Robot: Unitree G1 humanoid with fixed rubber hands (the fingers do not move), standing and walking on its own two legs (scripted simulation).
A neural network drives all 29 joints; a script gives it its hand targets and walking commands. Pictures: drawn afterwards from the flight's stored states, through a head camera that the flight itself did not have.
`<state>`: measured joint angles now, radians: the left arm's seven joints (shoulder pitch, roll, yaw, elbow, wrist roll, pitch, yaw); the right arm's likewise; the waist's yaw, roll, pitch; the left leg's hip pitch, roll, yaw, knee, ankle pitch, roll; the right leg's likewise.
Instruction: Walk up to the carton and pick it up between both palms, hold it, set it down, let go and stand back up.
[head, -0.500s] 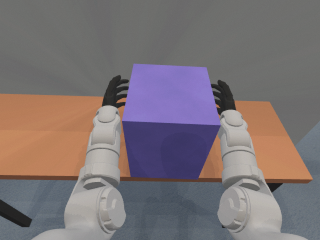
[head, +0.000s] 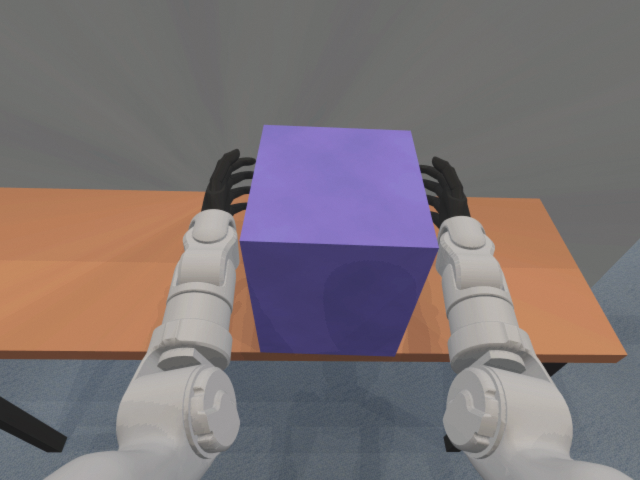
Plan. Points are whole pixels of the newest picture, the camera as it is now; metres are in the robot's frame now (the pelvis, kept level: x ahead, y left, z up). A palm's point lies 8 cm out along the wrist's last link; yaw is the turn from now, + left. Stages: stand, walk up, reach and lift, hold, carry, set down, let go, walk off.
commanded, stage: set down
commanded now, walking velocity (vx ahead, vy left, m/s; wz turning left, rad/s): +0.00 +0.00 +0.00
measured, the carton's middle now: (332, 246) +0.43 +0.01 +0.06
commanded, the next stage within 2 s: none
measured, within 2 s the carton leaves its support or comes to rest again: neither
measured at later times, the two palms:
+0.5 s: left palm (224, 217) +0.43 +0.15 +0.10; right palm (443, 224) +0.44 -0.14 +0.11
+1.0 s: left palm (221, 217) +0.42 +0.16 +0.11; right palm (445, 228) +0.43 -0.14 +0.11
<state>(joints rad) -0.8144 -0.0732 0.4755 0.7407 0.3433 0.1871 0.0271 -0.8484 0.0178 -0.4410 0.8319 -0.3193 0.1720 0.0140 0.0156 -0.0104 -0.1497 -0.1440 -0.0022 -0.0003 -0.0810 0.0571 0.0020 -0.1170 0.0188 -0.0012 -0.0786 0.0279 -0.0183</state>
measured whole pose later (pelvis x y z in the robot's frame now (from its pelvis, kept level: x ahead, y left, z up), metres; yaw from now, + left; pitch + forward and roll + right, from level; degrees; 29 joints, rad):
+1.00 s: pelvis -0.02 +0.00 +0.00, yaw -1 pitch +12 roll +0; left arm -0.93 0.06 0.22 0.96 0.04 0.13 0.17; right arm -0.95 -0.12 -0.17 1.04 0.01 0.12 -0.13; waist 0.03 -0.02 -0.13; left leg -0.32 -0.01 0.01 0.11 0.00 0.01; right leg -0.31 0.02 0.01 0.14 -0.04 -0.01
